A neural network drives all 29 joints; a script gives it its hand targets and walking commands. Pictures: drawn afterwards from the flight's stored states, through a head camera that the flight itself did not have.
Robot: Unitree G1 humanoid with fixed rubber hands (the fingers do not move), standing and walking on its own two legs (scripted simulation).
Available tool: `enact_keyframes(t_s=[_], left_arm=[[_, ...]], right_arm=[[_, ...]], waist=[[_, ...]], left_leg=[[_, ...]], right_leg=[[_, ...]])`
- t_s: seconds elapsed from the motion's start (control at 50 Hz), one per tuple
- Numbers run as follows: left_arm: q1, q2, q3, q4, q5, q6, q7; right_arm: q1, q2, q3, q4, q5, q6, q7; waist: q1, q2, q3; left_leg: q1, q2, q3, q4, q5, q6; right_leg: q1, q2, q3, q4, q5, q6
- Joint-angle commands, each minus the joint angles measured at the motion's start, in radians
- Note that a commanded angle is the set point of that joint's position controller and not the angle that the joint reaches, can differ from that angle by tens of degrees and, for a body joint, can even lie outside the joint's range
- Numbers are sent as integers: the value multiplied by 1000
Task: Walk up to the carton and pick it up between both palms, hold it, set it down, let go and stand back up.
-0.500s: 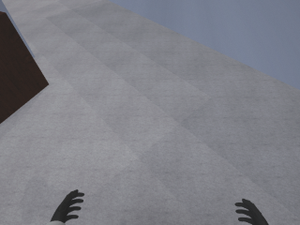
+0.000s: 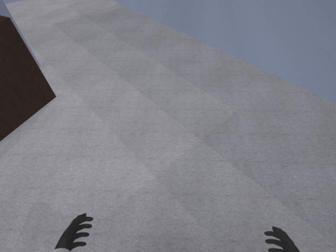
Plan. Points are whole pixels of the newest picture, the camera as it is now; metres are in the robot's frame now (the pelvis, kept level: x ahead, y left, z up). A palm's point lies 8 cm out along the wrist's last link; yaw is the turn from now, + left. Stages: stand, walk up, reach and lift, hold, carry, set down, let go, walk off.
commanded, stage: stand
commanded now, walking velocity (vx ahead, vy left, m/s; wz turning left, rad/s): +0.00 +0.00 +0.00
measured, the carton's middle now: out of the picture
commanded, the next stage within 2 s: walk up in 0.94 s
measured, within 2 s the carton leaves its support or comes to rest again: neither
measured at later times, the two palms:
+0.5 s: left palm out of the picture +0.13 +0.28 -0.07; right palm out of the picture +0.11 -0.26 -0.10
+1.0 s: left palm out of the picture +0.12 +0.28 -0.08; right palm out of the picture +0.11 -0.26 -0.10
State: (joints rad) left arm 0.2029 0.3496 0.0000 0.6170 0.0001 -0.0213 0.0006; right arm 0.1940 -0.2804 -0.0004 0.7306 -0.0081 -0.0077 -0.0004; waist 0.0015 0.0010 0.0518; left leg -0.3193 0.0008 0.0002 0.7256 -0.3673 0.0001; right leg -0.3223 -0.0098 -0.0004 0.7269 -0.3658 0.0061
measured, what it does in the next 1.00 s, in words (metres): stands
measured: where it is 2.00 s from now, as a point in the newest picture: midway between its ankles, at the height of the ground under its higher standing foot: outside the picture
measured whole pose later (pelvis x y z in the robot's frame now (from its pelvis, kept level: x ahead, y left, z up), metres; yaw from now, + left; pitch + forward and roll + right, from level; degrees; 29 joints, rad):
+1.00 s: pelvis -0.01 +0.00 +0.00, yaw +0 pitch -3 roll +0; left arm 0.20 0.35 0.00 0.67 0.00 -0.02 0.00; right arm 0.18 -0.29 0.00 0.79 -0.01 -0.01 0.00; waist 0.00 0.00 0.05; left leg -0.33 0.00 0.00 0.71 -0.34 0.00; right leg -0.32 -0.01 0.00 0.70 -0.33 0.01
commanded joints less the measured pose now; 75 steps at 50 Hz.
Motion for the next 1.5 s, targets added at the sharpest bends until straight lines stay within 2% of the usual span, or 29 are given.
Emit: enact_keyframes(t_s=[0.0,0.1,0.16,0.24,0.32,0.34,0.44,0.46,0.48,0.54,0.7,0.76,0.8,0.94,1.02,1.04,1.1,1.12,1.14,1.16,1.2,1.26,1.3,1.34,1.38,1.4,1.42,1.44,1.48], left_arm=[[-56,197,69,29,28,-46,13],[-24,204,71,27,24,-42,12],[-58,212,62,47,26,-40,8],[-32,223,73,50,15,-50,7],[-69,217,66,64,21,-53,6],[-66,244,80,49,27,-51,8],[-59,221,64,52,35,-45,8],[-84,192,62,51,16,-49,12],[-105,200,59,53,27,-48,16],[-76,215,63,65,25,-40,6],[-72,216,61,83,21,-49,9],[-65,235,61,75,22,-48,7],[-64,218,54,84,19,-42,3],[-70,205,60,81,14,-51,12],[-81,205,60,82,15,-47,9],[-88,227,65,73,17,-49,9],[-65,178,54,82,17,-34,7],[90,378,160,73,27,-64,0],[207,468,206,100,35,-78,21],[165,464,191,73,47,-86,31],[87,402,187,54,37,-94,31],[32,409,191,66,48,-99,14],[19,424,195,55,51,-102,9],[-81,435,188,47,62,-94,-1],[-105,393,145,45,49,-78,-6],[-100,318,121,58,54,-74,-15],[-138,240,84,17,42,-73,-21],[-179,296,87,-11,23,-76,-14],[-125,352,94,47,9,-84,-13]], right_arm=[[-56,-232,-80,-14,-12,-58,2],[-113,-271,-98,-19,-15,-47,5],[-68,-273,-94,-10,-17,-47,3],[-65,-255,-78,-8,-12,-48,-1],[-101,-238,-74,1,-10,-47,2],[-99,-245,-78,-7,-17,-46,8],[-75,-263,-88,9,-4,-38,1],[-108,-264,-74,10,-17,-38,-4],[-110,-232,-73,-7,-9,-40,-3],[-82,-271,-86,14,-19,-46,3],[-121,-238,-68,17,-9,-44,4],[-83,-245,-76,26,3,-51,1],[-115,-255,-74,34,-2,-49,0],[-133,-250,-70,36,-4,-50,1],[-115,-257,-69,51,-5,-51,4],[-125,-250,-68,40,-2,-49,2],[-145,-276,-76,35,-21,-51,-2],[-113,-358,-116,-109,-32,-9,57],[-125,-298,-107,-140,-49,11,100],[-158,-311,-113,-134,-68,18,105],[-122,-335,-128,-97,-60,14,128],[-83,-335,-136,-88,-41,8,161],[-89,-330,-132,-68,-39,3,172],[-25,-340,-150,-33,-30,4,177],[85,-341,-158,6,-26,2,152],[212,-396,-184,60,-42,0,136],[264,-516,-215,49,-41,-3,116],[205,-589,-212,16,-20,-5,111],[75,-532,-180,7,2,-1,104]], waist=[[-3,3,-102],[20,-18,-70],[-5,-33,-68],[2,32,-70],[0,-29,-31],[-12,43,-77],[-22,-57,-68],[0,18,-21],[-36,-12,-34],[-21,-48,-35],[8,49,-95],[-19,-15,-111],[-6,33,-90],[7,-39,-61],[6,43,-87],[-18,38,-115],[12,13,-26],[89,-20,-119],[133,-225,-101],[114,-88,-61],[75,33,-78],[49,-117,-104],[41,-99,-114],[-21,-121,-159],[-78,-79,-205],[-150,133,-240],[-186,408,-146],[-158,334,-91],[-69,162,48]], left_leg=[[59,67,-92,-161,174,71],[28,87,-127,-173,173,78],[73,76,-91,-176,211,65],[43,79,-116,-182,174,79],[19,71,-99,-180,168,66],[55,76,-100,-179,163,64],[48,82,-99,-180,117,56],[13,85,-113,-196,135,76],[24,74,-103,-183,99,79],[45,73,-92,-187,86,58],[40,92,-118,-194,247,72],[83,85,-102,-171,226,64],[65,84,-99,-159,220,67],[48,86,-116,-200,197,76],[67,88,-107,-223,179,66],[77,98,-105,-207,165,65],[-3,104,-141,-253,100,82],[-385,42,-268,-98,-67,102],[-591,-5,-66,158,-113,48],[-589,100,-66,318,-91,13],[-546,152,-96,308,-45,-18],[-446,165,-46,221,35,-5],[-381,155,-17,144,63,10],[-186,157,24,43,64,29],[82,68,63,-49,26,43],[250,-17,69,-76,-55,82],[291,171,-524,-388,-409,191],[218,291,-900,-601,-669,298],[123,252,-776,-588,-591,237]], right_leg=[[33,-99,118,-180,199,-79],[27,-85,99,-190,170,-75],[28,-92,94,-200,216,-73],[37,-108,117,-203,169,-78],[24,-104,114,-213,179,-76],[11,-120,124,-211,180,-82],[30,-105,111,-225,134,-73],[2,-105,130,-241,139,-72],[-14,-112,131,-243,111,-77],[-25,-107,122,-249,76,-76],[63,-109,98,-200,237,-65],[43,-118,117,-209,195,-80],[33,-120,124,-231,201,-82],[57,-101,107,-230,239,-68],[56,-108,112,-229,195,-74],[28,-109,120,-238,145,-76],[33,-90,104,-244,112,-62],[395,-156,182,-322,-262,-120],[510,-452,442,-532,-398,-217],[380,-571,509,-566,-344,-265],[366,-516,334,-508,-132,-266],[307,-428,80,-429,-61,-212],[262,-426,23,-423,-103,-202],[142,-423,-57,-380,-161,-175],[-23,-325,-182,-153,-239,-140],[-125,-241,-249,107,-209,-107],[-450,-84,-245,469,-275,-31],[-588,-14,-67,531,-322,-22],[-546,-75,24,477,-143,-35]])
